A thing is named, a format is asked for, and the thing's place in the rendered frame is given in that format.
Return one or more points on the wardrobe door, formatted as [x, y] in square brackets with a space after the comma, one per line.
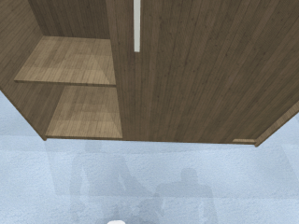
[204, 68]
[286, 97]

